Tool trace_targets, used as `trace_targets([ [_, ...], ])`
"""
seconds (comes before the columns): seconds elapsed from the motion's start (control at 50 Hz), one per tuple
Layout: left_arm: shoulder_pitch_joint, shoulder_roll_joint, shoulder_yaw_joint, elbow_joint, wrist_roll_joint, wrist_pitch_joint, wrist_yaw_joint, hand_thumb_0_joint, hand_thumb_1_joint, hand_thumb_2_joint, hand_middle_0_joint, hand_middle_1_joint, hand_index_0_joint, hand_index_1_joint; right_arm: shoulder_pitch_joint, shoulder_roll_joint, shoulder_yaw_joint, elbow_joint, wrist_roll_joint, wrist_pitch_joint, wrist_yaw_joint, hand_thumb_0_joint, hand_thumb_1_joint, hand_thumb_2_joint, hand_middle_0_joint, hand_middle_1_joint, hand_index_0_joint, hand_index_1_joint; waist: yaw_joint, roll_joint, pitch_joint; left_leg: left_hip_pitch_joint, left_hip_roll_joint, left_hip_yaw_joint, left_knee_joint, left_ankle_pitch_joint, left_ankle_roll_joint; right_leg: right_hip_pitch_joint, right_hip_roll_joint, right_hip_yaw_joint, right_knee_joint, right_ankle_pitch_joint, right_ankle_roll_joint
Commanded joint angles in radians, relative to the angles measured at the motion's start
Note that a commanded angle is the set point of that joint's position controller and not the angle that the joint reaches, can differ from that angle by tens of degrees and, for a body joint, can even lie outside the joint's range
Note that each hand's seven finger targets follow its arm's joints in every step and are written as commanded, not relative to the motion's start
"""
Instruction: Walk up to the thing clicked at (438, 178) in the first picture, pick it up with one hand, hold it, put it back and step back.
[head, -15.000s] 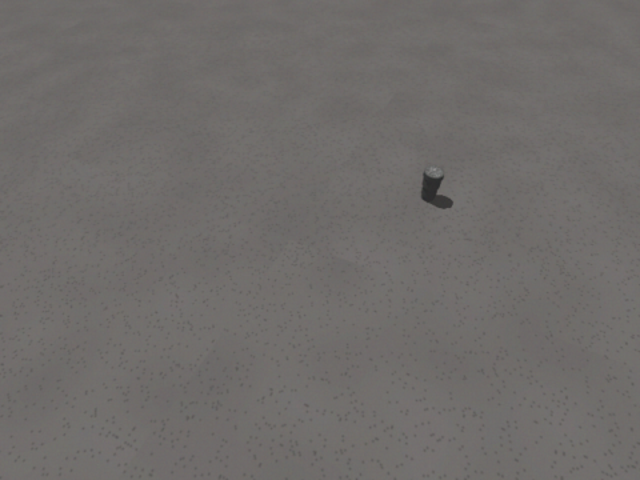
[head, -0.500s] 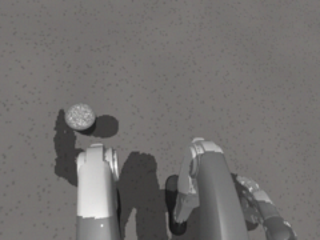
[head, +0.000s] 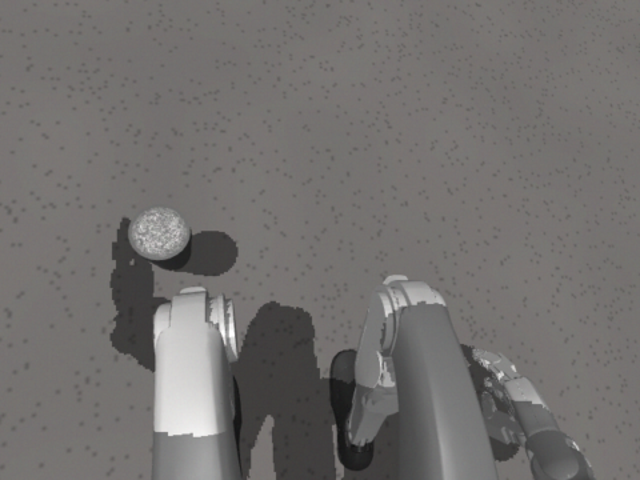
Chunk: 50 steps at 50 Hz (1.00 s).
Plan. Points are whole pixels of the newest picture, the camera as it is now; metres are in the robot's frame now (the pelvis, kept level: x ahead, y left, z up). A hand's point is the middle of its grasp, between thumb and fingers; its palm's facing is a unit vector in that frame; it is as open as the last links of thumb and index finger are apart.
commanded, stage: go down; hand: left
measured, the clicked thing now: (167, 244) +0.43 +0.22 -0.29
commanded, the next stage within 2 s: none
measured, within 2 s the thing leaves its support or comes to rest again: neither
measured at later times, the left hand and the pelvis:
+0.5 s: hand out of the picture +0.36 +0.41 +0.02, palm faces +0.09 -0.99 -0.04, open 17.6 cm; pelvis +0.00 +0.00 +0.00, yaw +0 degrees
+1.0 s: hand out of the picture +0.36 +0.41 +0.03, palm faces +0.11 -0.99 -0.05, open 17.6 cm; pelvis +0.00 +0.00 +0.00, yaw +1 degrees
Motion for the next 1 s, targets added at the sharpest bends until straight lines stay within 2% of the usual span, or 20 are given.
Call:
trace_targets([
  [0.0, -0.153, 0.444, 0.092, -0.188, -0.041, -0.044, 0.01, 0.0, -0.553, 0.114, -0.031, -0.071, -0.018, -0.083, 0.111, -0.257, -0.097, -0.044, 0.011, -0.028, -0.025, 0.0, -0.89, -0.904, 0.2, 0.3, 0.2, 0.3, 0.058, 0.335, -0.643, 0.538, -0.017, -0.016, -0.344, 0.181, -0.028, 0.237, 0.052, 0.016, -0.18, 0.116, -0.042],
  [0.02, -0.141, 0.421, 0.081, -0.156, -0.04, -0.04, 0.01, 0.0, -0.544, 0.123, -0.025, -0.071, -0.012, -0.083, 0.114, -0.253, -0.093, -0.04, 0.009, -0.026, -0.025, 0.0, -0.888, -0.904, 0.2, 0.3, 0.2, 0.3, 0.042, 0.306, -0.614, 0.497, -0.02, -0.008, -0.332, 0.173, -0.024, 0.252, 0.055, 0.014, -0.189, 0.115, -0.039],
  [0.04, -0.113, 0.426, 0.09, -0.143, -0.041, -0.038, 0.011, 0.0, -0.559, 0.121, -0.028, -0.072, -0.014, -0.085, 0.108, -0.251, -0.093, -0.044, 0.013, -0.027, -0.023, 0.0, -0.89, -0.904, 0.2, 0.3, 0.2, 0.3, 0.051, 0.284, -0.586, 0.47, -0.021, -0.009, -0.338, 0.152, -0.021, 0.244, 0.055, 0.014, -0.188, 0.098, -0.04],
  [0.06, -0.111, 0.425, 0.088, -0.13, -0.043, -0.039, 0.007, 0.0, -0.548, 0.124, -0.022, -0.068, -0.011, -0.079, 0.104, -0.252, -0.089, -0.046, 0.012, -0.027, -0.022, 0.0, -0.887, -0.903, 0.2, 0.3, 0.2, 0.3, 0.041, 0.276, -0.569, 0.45, -0.021, -0.007, -0.334, 0.151, -0.018, 0.254, 0.056, 0.011, -0.191, 0.101, -0.038],
  [0.1, -0.128, 0.431, 0.09, -0.143, -0.046, -0.043, 0.003, 0.0, -0.557, 0.116, -0.026, -0.063, -0.012, -0.077, 0.1, -0.253, -0.091, -0.051, 0.013, -0.025, -0.021, 0.0, -0.891, -0.904, 0.2, 0.3, 0.2, 0.3, 0.048, 0.283, -0.574, 0.454, -0.019, -0.006, -0.338, 0.127, -0.017, 0.245, 0.057, 0.014, -0.194, 0.083, -0.039],
  [0.22, -0.138, 0.378, 0.064, -0.126, -0.059, -0.049, -0.01, 0.0, -0.559, 0.106, -0.027, -0.063, -0.015, -0.073, 0.095, -0.258, -0.094, -0.058, 0.013, -0.033, -0.017, 0.0, -0.892, -0.903, 0.2, 0.3, 0.2, 0.3, 0.026, 0.262, -0.585, 0.456, -0.017, -0.009, -0.327, 0.115, -0.017, 0.24, 0.06, 0.008, -0.195, 0.077, -0.036],
  [0.28, -0.201, 0.419, 0.063, -0.203, -0.055, -0.057, -0.008, 0.0, -0.571, 0.114, -0.027, -0.068, -0.014, -0.081, 0.098, -0.26, -0.103, -0.052, 0.013, -0.037, -0.021, 0.0, -0.892, -0.904, 0.2, 0.3, 0.2, 0.3, 0.04, 0.312, -0.619, 0.477, -0.013, -0.009, -0.344, 0.074, -0.018, 0.246, 0.058, 0.014, -0.194, 0.052, -0.037],
  [0.3, -0.189, 0.403, 0.056, -0.17, -0.048, -0.052, -0.007, 0.0, -0.567, 0.115, -0.025, -0.065, -0.013, -0.077, 0.098, -0.257, -0.102, -0.051, 0.013, -0.038, -0.021, 0.0, -0.891, -0.904, 0.2, 0.3, 0.2, 0.3, 0.029, 0.298, -0.6, 0.472, -0.013, -0.014, -0.347, 0.061, -0.018, 0.232, 0.059, 0.009, -0.195, 0.044, -0.036],
  [0.36, -0.194, 0.417, 0.056, -0.22, -0.044, -0.051, -0.001, 0.0, -0.574, 0.113, -0.029, -0.065, -0.015, -0.078, 0.1, -0.254, -0.11, -0.05, 0.013, -0.041, -0.024, 0.0, -0.89, -0.903, 0.2, 0.3, 0.2, 0.3, 0.046, 0.313, -0.63, 0.484, -0.015, -0.005, -0.355, 0.047, -0.018, 0.244, 0.059, 0.02, -0.205, 0.037, -0.036],
  [0.42, -0.173, 0.428, 0.066, -0.249, -0.036, -0.041, 0.011, 0.0, -0.577, 0.116, -0.029, -0.07, -0.015, -0.083, 0.107, -0.255, -0.114, -0.049, 0.016, -0.041, -0.026, 0.0, -0.893, -0.904, 0.2, 0.3, 0.2, 0.3, 0.06, 0.348, -0.637, 0.523, -0.013, -0.018, -0.379, 0.062, -0.025, 0.216, 0.057, 0.016, -0.19, 0.047, -0.041],
  [0.44, -0.13, 0.393, 0.055, -0.211, -0.038, -0.035, 0.01, 0.0, -0.573, 0.11, -0.028, -0.063, -0.015, -0.076, 0.102, -0.257, -0.111, -0.047, 0.018, -0.039, -0.027, 0.0, -0.895, -0.904, 0.2, 0.3, 0.2, 0.3, 0.06, 0.355, -0.63, 0.545, -0.014, -0.028, -0.383, 0.086, -0.03, 0.19, 0.056, 0.012, -0.179, 0.067, -0.043],
  [0.46, -0.134, 0.397, 0.06, -0.201, -0.037, -0.031, 0.012, 0.0, -0.595, 0.104, -0.033, -0.069, -0.021, -0.08, 0.103, -0.256, -0.11, -0.047, 0.02, -0.038, -0.027, 0.0, -0.893, -0.903, 0.2, 0.3, 0.2, 0.3, 0.06, 0.352, -0.609, 0.54, -0.012, -0.036, -0.386, 0.094, -0.032, 0.174, 0.055, 0.01, -0.174, 0.068, -0.045],
  [0.5, -0.129, 0.381, 0.057, -0.175, -0.041, -0.031, 0.015, 0.0, -0.564, 0.127, -0.022, -0.07, -0.009, -0.083, 0.102, -0.249, -0.106, -0.047, 0.022, -0.035, -0.027, 0.0, -0.889, -0.904, 0.2, 0.3, 0.199, 0.3, 0.044, 0.304, -0.577, 0.497, -0.017, -0.031, -0.371, 0.1, -0.025, 0.192, 0.055, 0.009, -0.188, 0.072, -0.042],
  [0.52, -0.139, 0.396, 0.065, -0.188, -0.041, -0.034, 0.017, 0.0, -0.57, 0.117, -0.025, -0.062, -0.012, -0.075, 0.099, -0.243, -0.104, -0.049, 0.023, -0.038, -0.026, 0.0, -0.89, -0.903, 0.2, 0.3, 0.2, 0.3, 0.048, 0.289, -0.568, 0.472, -0.018, -0.027, -0.369, 0.09, -0.022, 0.2, 0.056, 0.012, -0.191, 0.062, -0.041],
  [0.58, -0.11, 0.364, 0.061, -0.148, -0.052, -0.041, 0.012, 0.0, -0.572, 0.123, -0.021, -0.067, -0.009, -0.08, 0.09, -0.241, -0.1, -0.057, 0.018, -0.04, -0.023, 0.0, -0.889, -0.903, 0.2, 0.3, 0.199, 0.3, 0.046, 0.26, -0.561, 0.458, -0.019, -0.014, -0.344, 0.123, -0.018, 0.226, 0.058, 0.014, -0.195, 0.085, -0.039],
  [0.66, -0.113, 0.372, 0.065, -0.152, -0.05, -0.047, 0.002, 0.0, -0.57, 0.105, -0.025, -0.07, -0.017, -0.077, 0.107, -0.249, -0.101, -0.051, 0.013, -0.036, -0.022, 0.0, -0.895, -0.903, 0.2, 0.3, 0.2, 0.3, 0.043, 0.292, -0.615, 0.532, -0.015, -0.025, -0.341, 0.188, -0.027, 0.228, 0.055, 0.007, -0.182, 0.119, -0.041],
  [0.8, -0.161, 0.381, 0.058, -0.258, -0.049, -0.048, 0.008, 0.0, -0.58, 0.114, -0.029, -0.071, -0.014, -0.085, 0.115, -0.256, -0.117, -0.045, 0.013, -0.037, -0.024, 0.0, -0.897, -0.905, 0.2, 0.3, 0.2, 0.3, 0.053, 0.352, -0.681, 0.585, -0.017, -0.02, -0.36, 0.174, -0.032, 0.226, 0.051, 0.019, -0.187, 0.113, -0.044],
  [0.9, -0.133, 0.386, 0.073, -0.252, -0.052, -0.042, 0.018, 0.0, -0.585, 0.12, -0.025, -0.073, -0.012, -0.087, 0.108, -0.241, -0.115, -0.044, 0.017, -0.034, -0.028, 0.0, -0.894, -0.904, 0.2, 0.3, 0.2, 0.3, 0.056, 0.296, -0.644, 0.501, -0.025, -0.001, -0.356, 0.125, -0.02, 0.259, 0.053, 0.026, -0.207, 0.081, -0.039],
  [0.92, -0.141, 0.405, 0.084, -0.242, -0.053, -0.043, 0.021, 0.0, -0.59, 0.127, -0.025, -0.077, -0.011, -0.091, 0.106, -0.239, -0.112, -0.043, 0.019, -0.034, -0.028, 0.0, -0.891, -0.904, 0.2, 0.3, 0.199, 0.3, 0.058, 0.28, -0.622, 0.469, -0.025, 0.002, -0.357, 0.11, -0.016, 0.266, 0.054, 0.027, -0.21, 0.071, -0.037],
  [0.98, -0.123, 0.386, 0.081, -0.168, -0.058, -0.04, 0.019, 0.0, -0.574, 0.128, -0.02, -0.07, -0.007, -0.084, 0.087, -0.238, -0.108, -0.053, 0.02, -0.036, -0.026, 0.0, -0.889, -0.903, 0.2, 0.3, 0.199, 0.3, 0.051, 0.231, -0.551, 0.412, -0.023, -0.001, -0.356, 0.048, -0.009, 0.243, 0.059, 0.024, -0.221, 0.023, -0.034],
])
